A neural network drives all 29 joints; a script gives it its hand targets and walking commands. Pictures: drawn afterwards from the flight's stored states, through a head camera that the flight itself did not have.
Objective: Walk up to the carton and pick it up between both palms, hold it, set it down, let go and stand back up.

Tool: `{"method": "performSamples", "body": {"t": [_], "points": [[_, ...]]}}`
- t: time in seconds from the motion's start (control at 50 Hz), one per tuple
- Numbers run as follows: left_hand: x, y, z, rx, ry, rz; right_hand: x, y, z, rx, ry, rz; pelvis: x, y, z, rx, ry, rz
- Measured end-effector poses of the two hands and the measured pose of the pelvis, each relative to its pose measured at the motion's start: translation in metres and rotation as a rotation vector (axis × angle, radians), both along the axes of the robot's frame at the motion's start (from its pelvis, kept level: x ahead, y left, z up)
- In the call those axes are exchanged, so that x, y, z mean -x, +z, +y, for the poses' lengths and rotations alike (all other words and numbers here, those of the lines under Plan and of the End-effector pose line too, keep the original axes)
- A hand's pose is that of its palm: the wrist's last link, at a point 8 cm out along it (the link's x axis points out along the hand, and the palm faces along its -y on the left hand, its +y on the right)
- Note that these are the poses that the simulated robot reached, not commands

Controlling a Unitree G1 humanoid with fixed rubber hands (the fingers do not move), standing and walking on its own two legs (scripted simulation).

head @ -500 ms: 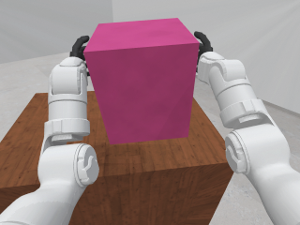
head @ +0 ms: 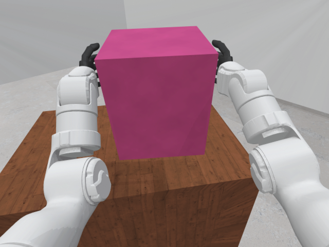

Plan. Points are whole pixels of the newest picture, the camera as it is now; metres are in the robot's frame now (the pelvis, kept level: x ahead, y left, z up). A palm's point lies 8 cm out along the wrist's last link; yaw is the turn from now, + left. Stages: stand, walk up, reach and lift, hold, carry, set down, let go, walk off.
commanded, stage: hold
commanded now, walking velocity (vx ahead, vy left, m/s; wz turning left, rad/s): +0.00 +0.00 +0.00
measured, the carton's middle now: (158, 92) +0.39 +0.00 +0.26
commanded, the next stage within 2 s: set down in 1.48 s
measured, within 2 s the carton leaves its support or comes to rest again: neither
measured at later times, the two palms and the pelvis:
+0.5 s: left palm (86, 80) +0.37 +0.16 +0.31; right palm (221, 71) +0.36 -0.14 +0.32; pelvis +0.00 +0.01 +0.00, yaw +0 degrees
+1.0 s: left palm (86, 76) +0.37 +0.15 +0.32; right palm (223, 71) +0.36 -0.15 +0.32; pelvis +0.00 +0.01 +0.00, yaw +0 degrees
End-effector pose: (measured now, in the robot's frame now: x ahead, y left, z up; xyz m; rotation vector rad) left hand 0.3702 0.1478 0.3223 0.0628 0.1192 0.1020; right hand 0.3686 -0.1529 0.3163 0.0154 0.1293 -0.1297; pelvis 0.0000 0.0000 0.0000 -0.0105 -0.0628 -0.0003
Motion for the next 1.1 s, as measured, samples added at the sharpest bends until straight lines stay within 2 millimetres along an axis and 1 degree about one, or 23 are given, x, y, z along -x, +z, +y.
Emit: {"method": "performSamples", "body": {"t": [0.12,0.2,0.36,0.5,0.72,0.98,1.1], "points": [[0.000,-0.004,0.013,0.007,0.006,-0.001,-0.003,-0.004,0.013,0.004,0.008,0.002,-0.002,0.000,-0.002,0.002,0.015,-0.003],[-0.002,-0.007,0.016,0.008,-0.005,-0.004,-0.002,-0.004,0.016,0.005,-0.001,0.000,-0.003,0.000,-0.001,0.005,0.022,-0.005],[-0.005,-0.011,0.011,0.009,-0.034,-0.010,0.003,0.000,0.011,-0.009,-0.031,-0.006,-0.004,-0.001,0.009,0.008,0.011,-0.008],[-0.002,-0.010,0.008,0.011,-0.025,-0.009,0.004,0.002,0.008,-0.009,-0.026,-0.002,-0.004,0.000,0.014,0.007,-0.007,-0.007],[0.004,-0.005,0.013,0.007,0.003,-0.005,0.002,0.003,0.013,-0.003,0.000,0.003,-0.001,-0.001,0.009,0.007,0.002,-0.005],[0.000,-0.002,0.004,-0.003,-0.018,-0.003,0.004,0.003,0.005,-0.006,-0.018,0.006,0.000,0.000,0.005,0.005,0.007,0.000],[-0.001,-0.001,0.005,-0.001,-0.018,-0.006,0.004,0.003,0.005,-0.002,-0.018,0.004,0.000,0.000,0.006,0.004,0.002,0.000]]}}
